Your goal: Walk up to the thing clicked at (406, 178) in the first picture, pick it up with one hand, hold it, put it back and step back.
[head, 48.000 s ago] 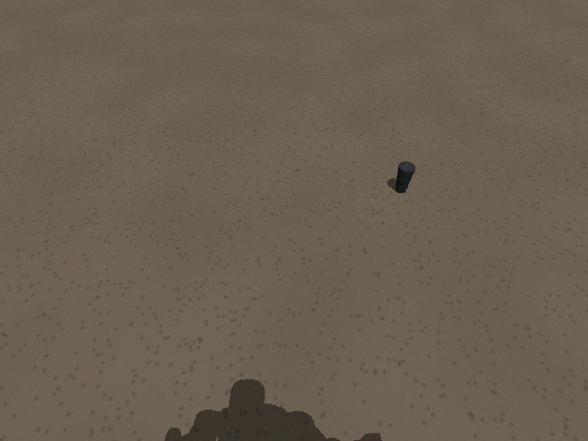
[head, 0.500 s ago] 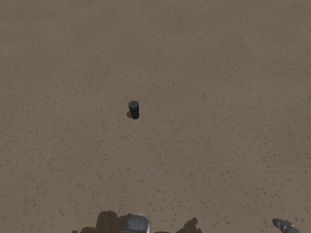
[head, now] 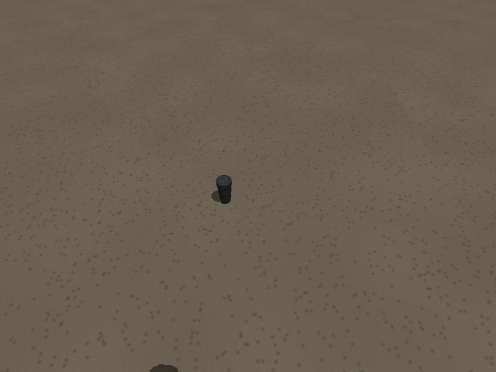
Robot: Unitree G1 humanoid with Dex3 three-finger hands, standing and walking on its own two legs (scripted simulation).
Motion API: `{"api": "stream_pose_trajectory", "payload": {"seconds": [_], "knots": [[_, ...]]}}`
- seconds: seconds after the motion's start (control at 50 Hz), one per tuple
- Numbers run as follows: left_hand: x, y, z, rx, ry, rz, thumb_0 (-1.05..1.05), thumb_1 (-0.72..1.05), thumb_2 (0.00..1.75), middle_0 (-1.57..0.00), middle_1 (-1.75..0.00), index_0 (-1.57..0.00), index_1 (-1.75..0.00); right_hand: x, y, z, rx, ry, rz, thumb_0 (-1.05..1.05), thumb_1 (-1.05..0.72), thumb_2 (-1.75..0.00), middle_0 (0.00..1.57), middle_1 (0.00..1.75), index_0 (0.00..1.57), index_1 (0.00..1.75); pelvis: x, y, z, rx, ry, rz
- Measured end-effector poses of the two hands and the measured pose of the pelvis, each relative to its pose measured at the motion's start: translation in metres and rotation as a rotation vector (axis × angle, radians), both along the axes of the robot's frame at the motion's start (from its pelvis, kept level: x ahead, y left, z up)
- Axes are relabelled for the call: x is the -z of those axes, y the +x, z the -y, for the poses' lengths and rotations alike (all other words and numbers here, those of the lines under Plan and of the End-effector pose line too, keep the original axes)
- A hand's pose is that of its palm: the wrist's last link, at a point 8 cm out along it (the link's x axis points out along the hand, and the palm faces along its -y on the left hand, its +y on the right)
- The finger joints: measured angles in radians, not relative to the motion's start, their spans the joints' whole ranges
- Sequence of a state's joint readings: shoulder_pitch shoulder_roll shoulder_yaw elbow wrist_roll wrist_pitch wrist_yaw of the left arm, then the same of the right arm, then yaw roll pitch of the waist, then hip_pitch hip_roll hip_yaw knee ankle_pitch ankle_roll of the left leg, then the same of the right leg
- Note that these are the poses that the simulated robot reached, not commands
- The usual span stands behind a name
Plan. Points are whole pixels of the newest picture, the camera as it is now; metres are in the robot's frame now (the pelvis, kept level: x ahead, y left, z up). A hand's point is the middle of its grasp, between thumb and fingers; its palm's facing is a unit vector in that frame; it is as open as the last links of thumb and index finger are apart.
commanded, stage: step back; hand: left
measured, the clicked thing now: (224, 190) +1.12 +0.17 -0.68
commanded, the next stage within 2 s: stand in 0.60 s
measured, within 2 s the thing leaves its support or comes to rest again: neither
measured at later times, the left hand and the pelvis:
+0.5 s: hand out of the picture +0.13 +0.29 -0.14, palm faces +0.01 -0.93 -0.36, open 7.4 cm; pelvis +0.04 +0.02 +0.01, yaw -1 degrees
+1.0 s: hand out of the picture +0.12 +0.26 -0.13, palm faces -0.05 -0.94 -0.33, open 7.4 cm; pelvis +0.03 +0.02 +0.03, yaw -1 degrees
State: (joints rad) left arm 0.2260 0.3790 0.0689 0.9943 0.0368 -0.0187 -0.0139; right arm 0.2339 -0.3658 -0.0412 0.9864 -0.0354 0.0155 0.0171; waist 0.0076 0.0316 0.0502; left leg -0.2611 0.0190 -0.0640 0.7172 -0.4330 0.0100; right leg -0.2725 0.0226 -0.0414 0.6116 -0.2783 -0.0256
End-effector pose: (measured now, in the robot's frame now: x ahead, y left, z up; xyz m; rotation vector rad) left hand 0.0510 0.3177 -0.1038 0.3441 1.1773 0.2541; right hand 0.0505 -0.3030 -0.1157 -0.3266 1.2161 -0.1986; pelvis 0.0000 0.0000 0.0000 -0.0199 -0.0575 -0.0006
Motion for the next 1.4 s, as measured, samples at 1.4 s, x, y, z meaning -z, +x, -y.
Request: {"api": "stream_pose_trajectory", "payload": {"seconds": [1.4], "knots": [[-0.010, 0.052, 0.010, 0.047, -0.049, -0.055, 0.01, 0.91, 0.90, -0.20, -0.30, -0.20, -0.30, -0.016, 0.038, -0.022, 0.028, 0.038, -0.039, 0.00, -0.90, -0.90, 0.20, 0.30, 0.20, 0.30, -0.025, 0.032, -0.012, 0.008, 0.020, -0.017]]}}
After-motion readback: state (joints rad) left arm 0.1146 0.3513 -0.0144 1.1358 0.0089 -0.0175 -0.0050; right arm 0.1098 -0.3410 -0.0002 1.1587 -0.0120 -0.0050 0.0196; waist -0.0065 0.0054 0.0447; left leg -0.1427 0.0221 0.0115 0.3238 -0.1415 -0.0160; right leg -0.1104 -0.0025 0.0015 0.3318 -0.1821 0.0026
